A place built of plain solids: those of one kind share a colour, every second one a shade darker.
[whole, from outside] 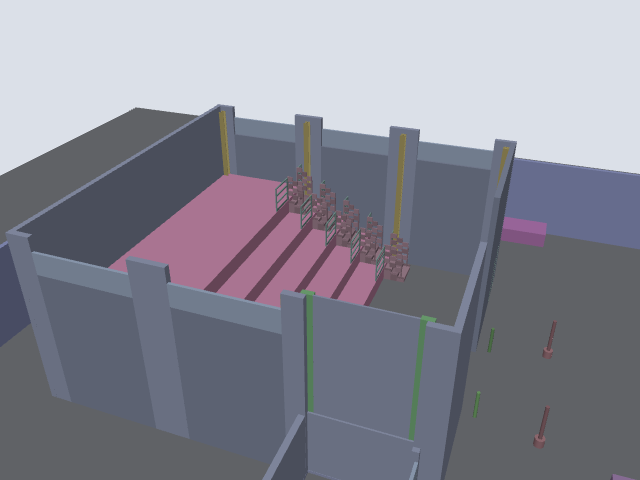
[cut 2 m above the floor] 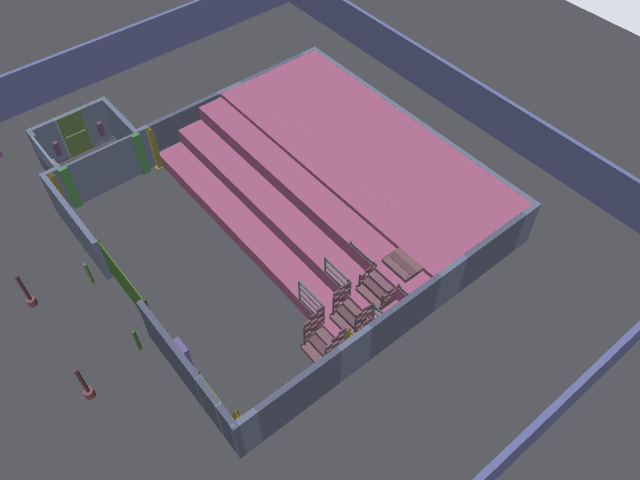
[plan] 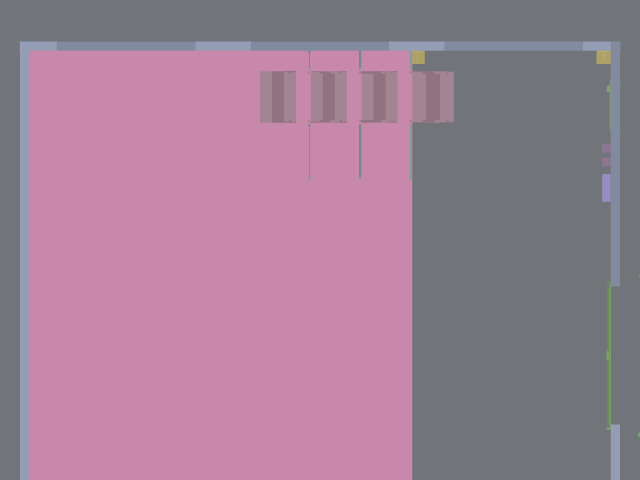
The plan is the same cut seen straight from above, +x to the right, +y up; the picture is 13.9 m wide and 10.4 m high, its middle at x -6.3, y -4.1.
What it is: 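A works' training theatre; one tall room, parted across its whole breadth into a front floor behind the doors, 4 rows toward the back wall and a gangway along that wall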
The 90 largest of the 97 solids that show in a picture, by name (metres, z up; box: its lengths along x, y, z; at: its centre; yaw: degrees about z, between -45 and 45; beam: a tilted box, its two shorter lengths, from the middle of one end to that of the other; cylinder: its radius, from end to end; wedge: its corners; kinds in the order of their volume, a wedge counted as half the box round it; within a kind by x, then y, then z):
{
 "raised_floor_bank_1": {"box": [3.9, 12.2, 3.1], "at": [-10.65, -6.1, 1.5]},
 "raised_floor_bank_2": {"box": [1.1, 12.2, 2.49], "at": [-8.15, -6.1, 1.2]},
 "raised_floor_bank_3": {"box": [1.1, 12.2, 1.88], "at": [-7.05, -6.1, 0.89]},
 "raised_floor_bank_4": {"box": [1.1, 12.2, 1.27], "at": [-5.95, -6.1, 0.58]},
 "raised_floor_bank_5": {"box": [1.1, 12.2, 0.66], "at": [-4.85, -6.1, 0.28]},
 "wall_1": {"box": [0.2, 12.6, 6.35], "at": [-12.7, -6.1, 3.12]},
 "wall_2": {"box": [0.81, 0.2, 6.35], "at": [-12.4, -12.3, 3.12]},
 "wall_3": {"box": [0.81, 0.2, 6.35], "at": [-12.4, 0.1, 3.12]},
 "wall_4": {"box": [3.01, 0.2, 5.1], "at": [-10.5, 0.1, 2.5]},
 "wall_5": {"box": [3.31, 0.2, 5.1], "at": [-10.35, -12.3, 2.5]},
 "wall_6": {"box": [1.21, 0.2, 6.35], "at": [-8.4, 0.1, 3.12]},
 "wall_7": {"box": [1.21, 0.2, 6.35], "at": [-8.1, -12.3, 3.12]},
 "wall_8": {"box": [3.01, 0.2, 5.1], "at": [-6.3, 0.1, 2.5]},
 "wall_9": {"box": [3.31, 0.2, 5.1], "at": [-5.85, -12.3, 2.5]},
 "wall_10": {"box": [1.21, 0.2, 6.35], "at": [-4.2, 0.1, 3.12]},
 "wall_11": {"box": [0.61, 0.2, 6.35], "at": [-3.9, -12.3, 3.12]},
 "wall_12": {"box": [0.2, 2.9, 2.45], "at": [-3.7, -13.65, 1.18]},
 "wall_13": {"box": [3.4, 0.2, 2.45], "at": [-2.1, -15.0, 1.18]},
 "wall_14": {"box": [3.0, 0.06, 2.45], "at": [-2.1, -12.23, 1.18]},
 "wall_15": {"box": [3.12, 0.06, 6.35], "at": [-2.1, -12.17, 3.12]},
 "wall_16": {"box": [3.01, 0.2, 5.1], "at": [-2.1, 0.1, 2.5]},
 "wall_17": {"box": [0.2, 0.56, 2.45], "at": [-0.5, -14.82, 1.18]},
 "wall_18": {"box": [0.2, 0.36, 2.45], "at": [-0.5, -12.38, 1.18]},
 "wall_19": {"box": [0.8, 0.2, 6.35], "at": [-0.2, -12.3, 3.12]},
 "wall_20": {"box": [0.81, 0.2, 6.35], "at": [-0.2, 0.1, 3.12]},
 "wall_21": {"box": [0.2, 4.31, 6.35], "at": [0.1, -10.25, 3.12]},
 "wall_22": {"box": [0.2, 5.31, 6.35], "at": [0.1, -2.45, 3.12]},
 "yard_bound_1": {"box": [0.2, 24.55, 3.66], "at": [-16.47, -6.99, 1.78]},
 "yard_bound_2": {"box": [23.82, 0.2, 2.96], "at": [-4.66, -19.17, 1.43]},
 "yard_bound_3": {"box": [23.82, 0.2, 3.66], "at": [-4.66, 5.19, 1.78]},
 "beyond_container_1": {"box": [2.4, 6.06, 2.65], "at": [5.39, -14.69, 1.27], "yaw": 1.1},
 "beyond_pallets_1": {"box": [2.3, 1.26, 0.67], "at": [0.88, 4.29, 0.33], "yaw": 1.0},
 "door_landing_1": {"box": [0.28, 1.12, 0.46], "at": [-8.58, -1.0, 2.67]},
 "door_landing_2": {"box": [0.28, 1.12, 0.3], "at": [-8.32, -1.0, 2.59]},
 "door_landing_3": {"box": [0.28, 1.12, 0.15], "at": [-8.06, -1.0, 2.52]},
 "door_landing_4": {"box": [0.28, 1.12, 0.46], "at": [-7.48, -1.0, 2.06]},
 "door_landing_5": {"box": [0.28, 1.12, 0.3], "at": [-7.22, -1.0, 1.98]},
 "door_landing_6": {"box": [0.28, 1.12, 0.15], "at": [-6.96, -1.0, 1.91]},
 "door_landing_7": {"box": [0.28, 1.12, 0.46], "at": [-6.38, -1.0, 1.45]},
 "door_landing_8": {"box": [0.28, 1.12, 0.3], "at": [-6.12, -1.0, 1.37]},
 "door_landing_9": {"box": [0.28, 1.12, 0.15], "at": [-5.86, -1.0, 1.3]},
 "door_landing_10": {"box": [0.28, 1.12, 0.46], "at": [-5.28, -1.0, 0.84]},
 "door_landing_11": {"box": [0.28, 1.12, 0.3], "at": [-5.02, -1.0, 0.76]},
 "door_landing_12": {"box": [0.28, 1.12, 0.15], "at": [-4.76, -1.0, 0.69]},
 "door_landing_13": {"box": [0.32, 1.12, 0.51], "at": [-4.16, -1.0, 0.2]},
 "door_landing_14": {"box": [0.26, 0.05, 0.22], "at": [-3.94, -1.52, 1.41]},
 "door_landing_15": {"box": [0.32, 1.12, 0.35], "at": [-3.86, -1.0, 0.13]},
 "door_landing_16": {"box": [0.32, 1.12, 0.2], "at": [-3.56, -1.0, 0.05]},
 "window_pane_1": {"box": [3.0, 0.1, 0.76], "at": [-10.5, 0.15, 5.42]},
 "window_pane_2": {"box": [3.3, 0.1, 0.76], "at": [-10.35, -12.35, 5.42]},
 "window_pane_3": {"box": [3.0, 0.1, 0.76], "at": [-6.3, 0.15, 5.42]},
 "window_pane_4": {"box": [3.3, 0.1, 0.76], "at": [-5.85, -12.35, 5.42]},
 "window_pane_5": {"box": [3.0, 0.1, 0.76], "at": [-2.1, 0.15, 5.42]},
 "window_pane_6": {"box": [0.1, 2.0, 1.06], "at": [-0.45, -13.55, 1.52]},
 "pier_1": {"box": [0.34, 0.17, 6.35], "at": [-3.6, -12.12, 3.12]},
 "pier_2": {"box": [0.34, 0.17, 6.35], "at": [-0.6, -12.12, 3.12]},
 "sectional_door_1": {"box": [0.044, 2.92, 0.06], "at": [-0.06, -6.6, 0.47]},
 "sectional_door_2": {"box": [0.042, 3.08, 3.37], "at": [-0.01, -6.6, 2.04]},
 "steel_column_1": {"box": [0.22, 0.014, 6.15], "at": [-12.46, -0.22, 3.02]},
 "steel_column_2": {"box": [0.22, 0.014, 6.15], "at": [-12.46, -0.02, 3.02]},
 "steel_column_3": {"box": [0.22, 0.014, 6.15], "at": [-8.4, -0.22, 3.02]},
 "steel_column_4": {"box": [0.22, 0.014, 6.15], "at": [-8.4, -0.02, 3.02]},
 "steel_column_5": {"box": [0.22, 0.014, 6.15], "at": [-4.2, -12.18, 3.02]},
 "steel_column_6": {"box": [0.22, 0.014, 6.15], "at": [-4.2, -11.98, 3.02]},
 "steel_column_7": {"box": [0.22, 0.014, 6.15], "at": [-4.2, -0.22, 3.02]},
 "steel_column_8": {"box": [0.34, 0.34, 0.07], "at": [-4.2, -0.12, -0.02]},
 "steel_column_9": {"box": [0.22, 0.014, 6.15], "at": [-4.2, -0.02, 3.02]},
 "steel_column_10": {"box": [0.22, 0.014, 6.15], "at": [-0.14, -11.98, 3.02]},
 "steel_column_11": {"box": [0.22, 0.014, 6.15], "at": [-0.14, -0.22, 3.02]},
 "steel_column_12": {"box": [0.34, 0.34, 0.07], "at": [-0.14, -0.12, -0.02]},
 "door_leaf_1": {"box": [1.0, 0.044, 2.15], "at": [-2.1, -14.9, 1.02]},
 "door_leaf_2": {"box": [0.88, 0.08, 0.1], "at": [-2.1, -14.84, 1.02]},
 "door_leaf_3": {"box": [0.044, 1.0, 2.15], "at": [0.0, -1.2, 1.02]},
 "distribution_board_1": {"box": [0.18, 0.6, 0.91], "at": [-0.09, -2.97, 1.5]},
 "serv_ext_1": {"box": [0.2, 0.19, 0.64], "at": [-3.13, -14.8, 0.8]},
 "serv_ext_2": {"box": [0.2, 0.19, 0.64], "at": [-1.19, -14.8, 0.8]},
 "serv_ext_3": {"box": [0.19, 0.2, 0.64], "at": [-0.1, -2.41, 0.85]},
 "serv_ext_4": {"box": [0.19, 0.2, 0.64], "at": [-0.1, -2.11, 0.85]},
 "yard_canopy_post_1": {"cylinder": 0.16, "from": [2.66, -8.8, -0.01], "to": [2.66, -8.8, 0.29]},
 "yard_canopy_post_2": {"cylinder": 0.06, "from": [2.66, -8.8, -0.01], "to": [2.66, -8.8, 1.59]},
 "yard_canopy_post_3": {"cylinder": 0.16, "from": [2.66, -4.4, -0.01], "to": [2.66, -4.4, 0.29]},
 "yard_canopy_post_4": {"cylinder": 0.06, "from": [2.66, -4.4, -0.01], "to": [2.66, -4.4, 1.59]},
 "yard_bollard_1": {"cylinder": 0.06, "from": [0.64, -8.32, -0.05], "to": [0.64, -8.32, 1.05]},
 "yard_bollard_2": {"cylinder": 0.06, "from": [0.66, -4.88, -0.05], "to": [0.66, -4.88, 1.05]},
 "deck_rail_1": {"box": [0.05, 1.2, 0.05], "at": [-5.43, -2.19, 1.6]},
 "deck_rail_2": {"box": [0.05, 1.2, 0.05], "at": [-5.43, -2.19, 1.93]},
 "deck_rail_3": {"box": [0.05, 1.2, 0.05], "at": [-4.33, -2.19, 0.99]},
 "deck_rail_4": {"box": [0.05, 1.2, 0.05], "at": [-4.33, -2.19, 1.31]},
 "deck_rail_5": {"box": [0.05, 1.2, 0.05], "at": [-4.33, -2.19, 1.64]},
 "low_rail_1": {"box": [3.0, 0.014, 0.15], "at": [-2.1, -12.27, 0.03]}
}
